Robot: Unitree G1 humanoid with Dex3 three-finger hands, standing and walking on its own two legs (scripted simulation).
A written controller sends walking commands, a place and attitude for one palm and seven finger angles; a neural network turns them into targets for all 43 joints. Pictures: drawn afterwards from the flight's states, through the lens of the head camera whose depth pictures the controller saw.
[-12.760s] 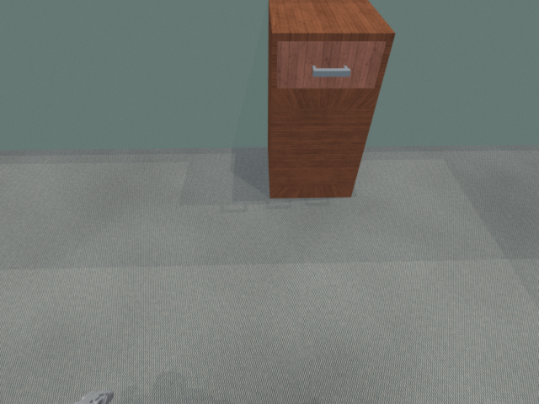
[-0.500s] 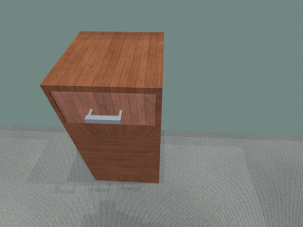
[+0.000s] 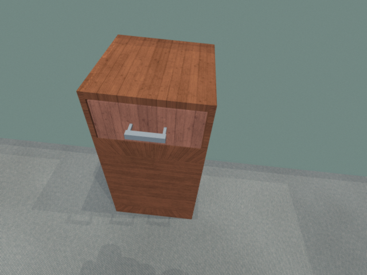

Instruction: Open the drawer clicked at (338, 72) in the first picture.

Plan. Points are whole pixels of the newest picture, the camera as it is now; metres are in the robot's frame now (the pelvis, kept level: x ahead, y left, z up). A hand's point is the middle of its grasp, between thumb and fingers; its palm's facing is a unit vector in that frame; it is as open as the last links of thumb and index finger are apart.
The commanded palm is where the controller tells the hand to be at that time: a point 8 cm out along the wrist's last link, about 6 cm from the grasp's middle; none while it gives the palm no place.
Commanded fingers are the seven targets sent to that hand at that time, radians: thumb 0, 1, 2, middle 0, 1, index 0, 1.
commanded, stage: come to a stop and stand still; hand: left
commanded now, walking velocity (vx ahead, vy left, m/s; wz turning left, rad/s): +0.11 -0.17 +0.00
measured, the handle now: (146, 132) +0.57 +0.16 -0.06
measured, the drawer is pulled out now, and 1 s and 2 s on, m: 0.00 0.00 0.00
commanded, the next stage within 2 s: look again from close up in 0.66 s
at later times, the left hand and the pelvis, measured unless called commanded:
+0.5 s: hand out of the picture +0.04 +0.15 -0.18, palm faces +0.01 -0.97 -0.22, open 7.3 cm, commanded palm none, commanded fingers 0.00 0.90 0.90 -0.20 -0.30 -0.20 -0.30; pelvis +0.03 -0.03 -0.02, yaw -1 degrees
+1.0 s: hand out of the picture +0.01 +0.12 -0.18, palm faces +0.04 -0.98 -0.19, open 7.3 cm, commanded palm none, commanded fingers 0.00 0.90 0.90 -0.20 -0.30 -0.20 -0.30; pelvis +0.02 -0.04 -0.01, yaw +0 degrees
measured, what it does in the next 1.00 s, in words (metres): steps on the spot: right foot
